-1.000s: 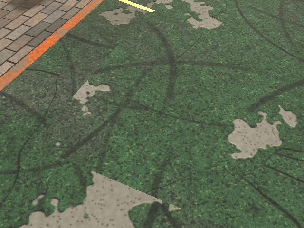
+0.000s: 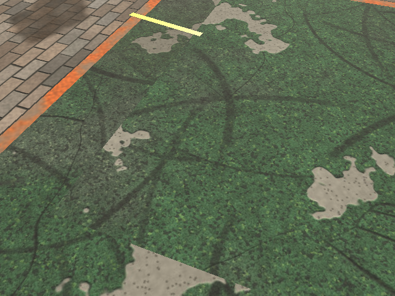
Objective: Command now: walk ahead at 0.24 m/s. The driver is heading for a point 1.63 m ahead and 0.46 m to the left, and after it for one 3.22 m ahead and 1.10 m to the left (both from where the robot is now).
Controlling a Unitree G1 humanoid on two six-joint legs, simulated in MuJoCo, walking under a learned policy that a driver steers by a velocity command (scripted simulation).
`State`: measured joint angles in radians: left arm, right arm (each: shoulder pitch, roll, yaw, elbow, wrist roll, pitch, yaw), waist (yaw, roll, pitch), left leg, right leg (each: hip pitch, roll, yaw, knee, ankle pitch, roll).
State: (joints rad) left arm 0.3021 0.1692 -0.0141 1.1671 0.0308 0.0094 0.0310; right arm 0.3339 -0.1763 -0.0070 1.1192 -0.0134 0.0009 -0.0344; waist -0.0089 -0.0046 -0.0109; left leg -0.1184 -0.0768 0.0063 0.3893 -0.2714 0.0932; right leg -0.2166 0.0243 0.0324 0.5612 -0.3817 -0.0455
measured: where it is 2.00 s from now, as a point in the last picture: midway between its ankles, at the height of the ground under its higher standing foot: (210, 187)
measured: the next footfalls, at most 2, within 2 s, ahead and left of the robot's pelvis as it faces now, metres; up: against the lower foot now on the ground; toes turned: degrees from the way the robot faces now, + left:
right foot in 0.24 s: +0.14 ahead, -0.14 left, +0.00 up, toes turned -3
left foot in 0.72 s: +0.49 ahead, +0.01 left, +0.00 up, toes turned +4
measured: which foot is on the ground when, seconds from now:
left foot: down 0.00-0.24, up 0.26-0.70, down 0.72-1.00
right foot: up 0.00-0.22, down 0.24-0.74, up 0.76-1.00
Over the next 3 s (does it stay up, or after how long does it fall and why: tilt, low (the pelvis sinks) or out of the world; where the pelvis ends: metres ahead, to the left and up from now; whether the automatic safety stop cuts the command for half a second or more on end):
stays up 1.40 0.36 0.00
